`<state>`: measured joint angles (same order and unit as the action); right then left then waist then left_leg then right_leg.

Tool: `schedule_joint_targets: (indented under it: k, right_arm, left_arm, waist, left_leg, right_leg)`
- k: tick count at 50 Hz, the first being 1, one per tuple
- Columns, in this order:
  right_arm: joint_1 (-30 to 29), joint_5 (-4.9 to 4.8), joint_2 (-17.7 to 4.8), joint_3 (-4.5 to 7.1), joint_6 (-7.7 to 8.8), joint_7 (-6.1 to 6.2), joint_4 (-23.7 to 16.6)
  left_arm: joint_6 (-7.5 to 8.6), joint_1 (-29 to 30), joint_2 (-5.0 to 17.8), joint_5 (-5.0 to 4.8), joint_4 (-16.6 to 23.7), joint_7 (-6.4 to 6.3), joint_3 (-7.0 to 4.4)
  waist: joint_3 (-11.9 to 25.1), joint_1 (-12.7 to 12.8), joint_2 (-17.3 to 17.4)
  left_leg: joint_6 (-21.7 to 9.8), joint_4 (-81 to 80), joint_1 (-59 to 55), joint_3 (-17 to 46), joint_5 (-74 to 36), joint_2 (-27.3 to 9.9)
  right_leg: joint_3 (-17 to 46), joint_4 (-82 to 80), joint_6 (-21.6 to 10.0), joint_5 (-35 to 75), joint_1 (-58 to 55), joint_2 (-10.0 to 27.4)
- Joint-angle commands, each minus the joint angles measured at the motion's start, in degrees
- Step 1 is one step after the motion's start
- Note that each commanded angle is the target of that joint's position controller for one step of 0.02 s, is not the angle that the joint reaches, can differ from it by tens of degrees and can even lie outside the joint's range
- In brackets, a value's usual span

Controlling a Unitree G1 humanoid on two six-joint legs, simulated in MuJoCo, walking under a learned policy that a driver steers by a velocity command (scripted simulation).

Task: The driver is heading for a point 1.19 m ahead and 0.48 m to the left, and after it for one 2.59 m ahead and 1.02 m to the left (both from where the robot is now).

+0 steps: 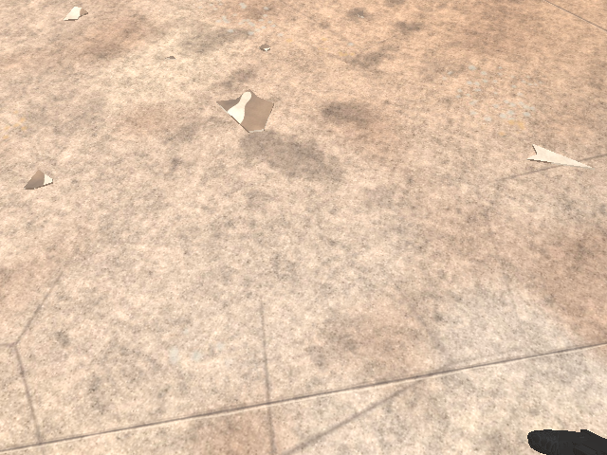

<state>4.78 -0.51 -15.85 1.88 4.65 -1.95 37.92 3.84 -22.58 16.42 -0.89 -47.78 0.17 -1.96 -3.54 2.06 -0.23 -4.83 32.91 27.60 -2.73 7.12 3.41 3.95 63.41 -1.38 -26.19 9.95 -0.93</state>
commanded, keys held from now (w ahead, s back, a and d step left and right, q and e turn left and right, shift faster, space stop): w+q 1.00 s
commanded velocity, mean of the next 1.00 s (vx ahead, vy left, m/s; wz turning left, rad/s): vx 0.50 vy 0.00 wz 0.50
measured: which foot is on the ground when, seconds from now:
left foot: down 0.00-0.42, up 0.44-0.90, down 0.92-1.00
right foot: up 0.00-0.40, down 0.42-0.94, up 0.96-1.00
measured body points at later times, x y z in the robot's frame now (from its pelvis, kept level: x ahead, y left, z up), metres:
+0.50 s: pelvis +0.27 -0.04 +0.01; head +0.29 -0.04 +0.46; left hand +0.40 +0.25 -0.06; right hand +0.39 -0.30 -0.11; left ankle +0.13 +0.07 -0.65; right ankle +0.36 -0.14 -0.72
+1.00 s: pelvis +0.48 +0.10 +0.00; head +0.51 +0.13 +0.44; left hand +0.36 +0.37 -0.13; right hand +0.80 +0.00 -0.07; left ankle +0.52 +0.21 -0.72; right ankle +0.41 -0.12 -0.63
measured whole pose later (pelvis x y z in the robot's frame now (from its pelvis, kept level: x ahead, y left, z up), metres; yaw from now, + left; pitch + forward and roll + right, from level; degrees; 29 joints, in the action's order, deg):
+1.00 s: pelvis +0.48 +0.10 +0.00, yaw +34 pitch +1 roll -1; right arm 6.3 -1.3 -17.4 3.7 1.6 -2.4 33.2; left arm 4.4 -16.9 18.2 -1.0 -46.4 -0.1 -3.5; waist -4.5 2.7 0.2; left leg -5.9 37.5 27.9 -1.6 10.8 3.0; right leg -1.6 63.1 1.4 -27.8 12.7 3.8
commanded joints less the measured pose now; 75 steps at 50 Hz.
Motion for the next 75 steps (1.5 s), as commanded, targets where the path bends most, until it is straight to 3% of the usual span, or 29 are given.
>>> schedule_joint_targets:
  k: [1, 4, 7, 15, 19, 20, 21, 22, 23, 24, 25, 28, 41, 45, 46, 47, 48, 49, 50, 51, 52, 55, 62, 68, 71, 72, 73, 74, 75]
  right_arm:
    - [8.26, 0.29, -7.67, 2.63, -0.01, 0.34, -0.94]
    - [6.14, 0.76, -6.33, 2.46, 0.7, 0.24, -1.31]
    - [8.19, 0.04, -7.92, 3.02, 1.15, 0.87, -0.09]
    - [16.45, -1.31, -10.75, 3.98, -1.02, 2.63, 2.13]
    - [15.76, -0.92, -9.68, 3.82, -2.12, 2.87, 1.74]
    - [15.83, -0.72, -7.51, 3.17, -2.22, 2.78, 1.51]
    - [15.7, -0.04, -3.46, 1.74, -1.96, 2.51, 0.52]
    - [22.02, -1.06, -0.16, 0.6, -1.16, 2.42, -1.66]
    - [21.84, -2.19, -5.84, 1.66, -0.97, 2.64, -1.22]
    - [16.5, -1.94, -9.36, 2.73, -1.37, 2.75, -1.35]
    - [13.6, -1.22, -9.19, 2.94, -1.78, 2.77, -1.77]
    - [11.67, -1.14, -6.33, 3.01, -2.67, 1.87, -2.92]
    - [-4.7, -1.04, -2.96, 1.64, -2.67, -1.43, -9.16]
    - [4.18, -0.48, -7.66, 4.25, -3.41, -1.43, -8.23]
    - [14.25, -0.74, -10.84, 6.17, -3.8, -0.63, -5.44]
    - [20.72, -1.34, -15.64, 7.41, -4.36, 0.71, -3.9]
    - [17.61, -1.14, -19.5, 7.17, -3.38, 0.46, -6.35]
    - [18.34, -0.73, -14.31, 5.95, -2.46, -0.06, -6.37]
    - [16.5, -0.46, -11.91, 5.16, -1.73, -0.04, -5.6]
    - [12.9, -0.5, -10.42, 4.6, -1.34, -0.03, -5.74]
    - [9.58, -0.21, -8.93, 4.14, -1.21, 0.12, -6.17]
    - [7.6, 0.27, -8.52, 3.85, -0.84, 0.84, -6.04]
    - [13.64, -0.7, -10.32, 4.34, -1.5, 2.79, -1.99]
    - [17.29, -0.79, -9.26, 4.05, -2.19, 3.17, 1.21]
    - [16.23, -0.29, -6.97, 3.23, -2.5, 2.76, 1.27]
    - [17.96, 0.73, -4.5, 2.13, -2.32, 2.7, 0.32]
    - [25.28, -1.2, -2.16, 1.36, -1.76, 2.74, 0.48]
    - [23.0, -1.64, -7.32, 2.12, -1.45, 2.87, 1.31]
    - [16.07, -1.59, -9.6, 2.8, -1.39, 2.8, 0.35]
  left_arm:
    - [3.25, 5.63, 7.52, -0.23, 8.0, 0.07, -1.35]
    - [2.01, 2.57, 5.75, 1.06, 7.81, -0.49, -1.33]
    - [0.94, 7.18, 4.76, 2.11, 9.93, -1.27, -0.98]
    - [2.7, 23.44, 3.96, 0.55, 14.32, 0.07, -0.5]
    - [3.61, 19.36, 6.63, 0.03, 13.87, 0.6, -2.12]
    - [3.81, 14.43, 7.84, 0.28, 12.68, 0.27, -2.91]
    - [3.99, 6.14, 10.85, 1.28, 11.87, -0.25, -3.87]
    - [3.07, 1.39, 15.79, 2.03, 10.48, -0.37, -5.13]
    - [2.74, 0.72, 12.03, 1.16, 9.84, 0.12, -4.69]
    - [2.63, 2.62, 7.97, 0.93, 10.41, 0.01, -3.62]
    - [2.44, 5.49, 6.31, 1.17, 10.56, 0.02, -2.97]
    - [2.38, 9.37, 4.0, 1.59, 9.55, -0.14, -2.27]
    - [1.22, 4.84, 11.16, -0.25, 3.14, -0.7, -4.52]
    - [-0.28, 5.39, 14.22, -1.19, 2.96, -1.16, -5.47]
    - [-0.37, 5.21, 12.9, -1.06, 3.3, -1.39, -4.92]
    - [-0.03, 2.78, 7.32, 1.77, 4.71, -1.2, -2.98]
    - [1.8, 0.93, 3.64, 1.85, 8.56, -0.65, -1.31]
    - [3.49, 7.75, 9.93, -0.41, 9.22, 0.06, -2.66]
    - [4.23, 10.84, 10.09, -1.62, 10.55, 0.32, -2.58]
    - [4.4, 10.77, 9.19, -0.52, 9.79, -0.16, -2.34]
    - [4.11, 10.31, 9.45, 0.94, 9.28, -0.56, -2.7]
    - [2.35, 8.83, 8.01, 1.9, 8.81, -0.43, -2.64]
    - [2.24, 22.94, 4.01, 1.53, 12.39, 0.23, -1.05]
    - [3.5, 25.18, 6.37, 0.78, 13.33, 1.8, -1.88]
    - [4.1, 14.17, 8.98, 1.47, 11.02, 1.15, -3.54]
    - [4.14, 5.54, 12.33, 2.21, 10.32, 0.84, -4.35]
    - [3.37, -0.06, 15.09, 1.9, 7.22, 1.42, -5.49]
    - [3.23, 0.06, 9.82, 0.02, 7.43, 1.82, -4.2]
    - [2.9, 3.03, 7.13, -0.01, 7.76, 1.58, -3.4]
  waist:
    - [6.7, -4.16, 0.18]
    - [5.55, 0.27, 2.87]
    - [2.73, -0.4, 3.29]
    - [2.59, -6.68, 4.03]
    - [4.49, -3.13, 6.9]
    - [6.87, -0.82, 6.7]
    - [13.95, 2.81, 0.99]
    - [20.07, 0.51, -15.8]
    - [17.78, 1.46, -14.86]
    - [11.27, 2.91, -8.63]
    - [7.66, 2.12, -5.34]
    - [2.68, -0.72, -7.28]
    - [-1.47, 2.55, -3.41]
    - [5.59, -4.66, -5.09]
    - [10.78, -9.66, -3.27]
    - [15.68, -9.73, 8.41]
    - [24.47, -4.85, 17.62]
    - [23.33, -9.25, 8.42]
    - [15.09, -8.18, 6.96]
    - [10.16, -5.21, 1.17]
    - [8.23, -2.99, 1.12]
    - [6.61, -0.52, 2.74]
    - [2.94, -5.33, 4.23]
    - [2.66, -5.98, 6.54]
    - [8.55, -0.23, 6.63]
    - [17.41, 2.31, -0.32]
    - [22.58, 0.28, -18.68]
    - [17.66, 1.74, -12.26]
    - [10.08, 2.77, -6.65]
  left_leg:
    - [-11.02, -19.68, -25.82, 30.47, 8.6, -17.24]
    - [-11.7, -23.25, -15.12, 24.05, 0.1, -13.26]
    - [-12.19, -25.07, -9.4, 19.56, -0.73, -11.83]
    - [-8.07, -18.78, -12.67, 20.37, 4.33, -10.52]
    - [-5.63, -10.29, -16.48, 26.2, 5.38, -11.0]
    - [-3.89, -5.19, -14.59, 25.05, 5.37, -8.55]
    - [-1.49, 10.21, -8.55, 20.2, 9.96, -4.86]
    - [2.02, 27.61, 10.87, 11.4, 26.97, 2.4]
    - [3.03, 37.47, 19.88, 11.68, 26.07, -1.92]
    - [3.47, 40.91, 21.57, 12.01, 20.4, -3.94]
    - [4.0, 40.49, 20.0, 10.86, 15.81, -5.52]
    - [4.87, 35.71, 14.73, 9.46, 9.61, -8.6]
    - [2.8, 5.85, 11.02, 2.16, -4.9, -8.09]
    - [-2.46, 1.52, -6.25, -3.61, 3.65, -1.0]
    - [-4.72, -1.13, -21.58, -2.89, 0.48, 0.92]
    - [-8.6, -0.71, -39.09, 14.25, -3.02, -10.51]
    - [-20.44, -12.13, -51.37, 49.68, 12.91, -22.75]
    - [-17.92, -16.82, -49.58, 48.7, 16.97, -22.4]
    - [-15.5, -16.8, -42.66, 40.18, 13.93, -20.39]
    - [-13.35, -16.68, -33.35, 33.43, 6.92, -17.64]
    - [-12.12, -16.98, -26.72, 28.78, 0.41, -15.42]
    - [-12.57, -19.63, -17.72, 23.62, -10.24, -12.88]
    - [-8.24, -19.01, -13.05, 18.31, -5.12, -7.9]
    - [-6.85, -12.55, -21.67, 25.05, -3.85, -12.37]
    - [-3.96, 0.17, -21.54, 22.81, -16.38, -8.44]
    - [-1.68, 16.13, -12.76, 18.94, -6.26, -4.63]
    - [2.63, 33.62, 7.08, 12.78, 23.1, 3.54]
    - [2.92, 40.17, 14.56, 15.48, 25.19, 0.34]
    - [2.97, 41.47, 16.8, 14.44, 19.98, -1.72]
  right_leg:
    - [1.62, 10.24, -0.42, 6.94, 28.96, 5.21]
    - [1.85, 3.77, 1.08, 10.42, 22.22, 7.82]
    - [0.61, -5.1, 3.75, 14.66, 23.28, 7.97]
    - [0.78, -31.05, 5.64, 29.72, 17.75, 2.55]
    - [0.81, -37.38, 2.71, 21.01, 9.48, 1.56]
    - [0.63, -39.37, 0.85, 20.15, 1.79, 2.78]
    - [8.93, -39.09, -3.11, 17.1, -11.57, 11.97]
    - [32.33, -42.86, -12.07, 7.58, -28.67, 24.82]
    - [41.18, -46.09, -13.56, -5.14, -27.72, 26.62]
    - [32.92, -46.81, -11.24, -4.34, -22.28, 23.74]
    - [24.6, -47.34, -9.49, 3.26, -16.37, 20.73]
    - [10.84, -51.52, -7.74, 16.36, -5.87, 15.32]
    - [-9.62, -52.98, -6.42, 32.07, -11.61, 17.03]
    - [-14.8, -34.02, -3.85, 63.27, -13.38, 16.2]
    - [-16.19, -20.99, -1.99, 60.98, -6.26, 14.05]
    - [-15.87, -1.8, 0.58, 23.11, 11.24, 10.09]
    - [-5.33, 15.46, 3.01, -9.32, 30.91, -1.5]
    - [2.53, 18.15, 2.19, -5.09, 36.88, 1.6]
    - [1.28, 15.15, 1.14, 0.12, 39.02, 3.77]
    - [1.22, 9.97, 1.16, 4.55, 35.62, 6.29]
    - [1.41, 5.08, 1.63, 7.13, 31.4, 7.84]
    - [0.33, -0.15, 3.67, 10.63, 25.75, 8.04]
    - [-0.74, -26.66, 5.63, 31.07, 22.12, 2.91]
    - [0.55, -34.78, 2.49, 27.26, 18.59, 2.03]
    - [-0.73, -38.08, -2.5, 24.25, 1.59, 2.69]
    - [9.5, -35.33, -7.08, 25.94, -14.78, 12.28]
    - [35.23, -42.34, -15.83, 10.62, -30.19, 22.3]
    - [40.32, -46.25, -14.7, -2.43, -28.21, 22.86]
    - [32.42, -47.23, -12.56, -1.91, -21.42, 20.87]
